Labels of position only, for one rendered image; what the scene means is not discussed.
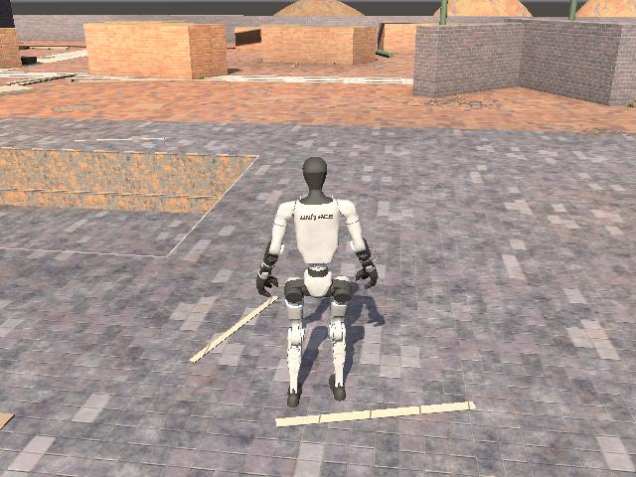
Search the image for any robot right upper arm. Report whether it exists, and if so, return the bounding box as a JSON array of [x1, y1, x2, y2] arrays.
[[337, 199, 366, 253]]

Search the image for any robot left foot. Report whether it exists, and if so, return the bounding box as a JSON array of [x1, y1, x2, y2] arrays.
[[287, 383, 302, 407]]

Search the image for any robot right forearm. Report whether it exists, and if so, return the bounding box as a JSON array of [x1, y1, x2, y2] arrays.
[[356, 238, 375, 272]]

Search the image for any robot left hand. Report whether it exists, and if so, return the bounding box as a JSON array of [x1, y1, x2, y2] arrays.
[[256, 275, 278, 297]]

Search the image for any robot left forearm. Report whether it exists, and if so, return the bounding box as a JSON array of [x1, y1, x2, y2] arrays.
[[258, 241, 278, 279]]

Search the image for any robot right shin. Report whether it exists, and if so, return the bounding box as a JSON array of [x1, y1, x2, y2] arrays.
[[330, 323, 346, 388]]

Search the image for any robot right hand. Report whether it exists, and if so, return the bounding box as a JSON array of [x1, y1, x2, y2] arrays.
[[356, 267, 378, 289]]

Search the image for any robot left upper arm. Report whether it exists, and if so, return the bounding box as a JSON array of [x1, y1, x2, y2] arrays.
[[268, 201, 295, 256]]

